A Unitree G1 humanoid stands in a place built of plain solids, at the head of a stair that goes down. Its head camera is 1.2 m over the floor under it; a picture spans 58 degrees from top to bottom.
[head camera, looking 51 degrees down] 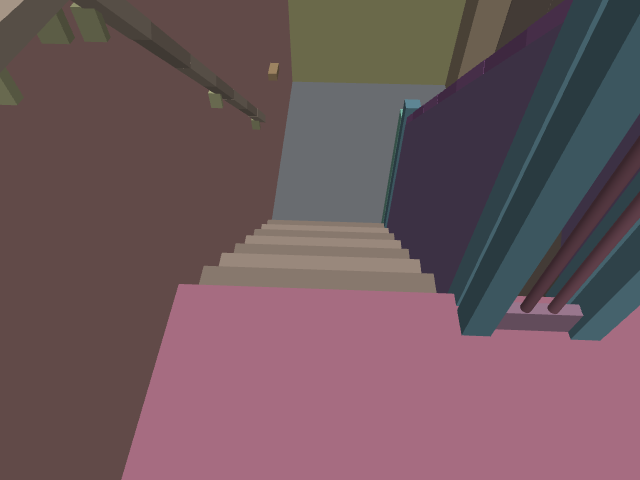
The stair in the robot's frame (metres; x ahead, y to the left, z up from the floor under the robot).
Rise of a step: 0.19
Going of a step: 0.21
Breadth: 0.90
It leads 2 degrees to the right of straight ahead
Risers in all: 8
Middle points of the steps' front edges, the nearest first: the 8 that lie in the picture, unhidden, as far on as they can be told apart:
0.77 0.02 0.00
0.97 0.01 -0.19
1.18 0.00 -0.37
1.38 -0.01 -0.56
1.59 -0.02 -0.74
1.80 -0.03 -0.93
2.00 -0.03 -1.12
2.21 -0.04 -1.30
